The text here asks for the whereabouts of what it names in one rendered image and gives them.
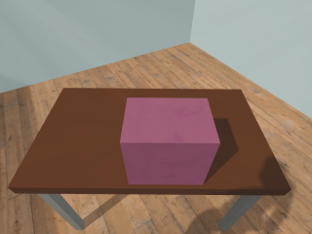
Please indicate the table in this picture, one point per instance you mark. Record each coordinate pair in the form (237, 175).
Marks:
(78, 151)

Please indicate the carton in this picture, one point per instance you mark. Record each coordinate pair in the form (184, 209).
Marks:
(168, 140)

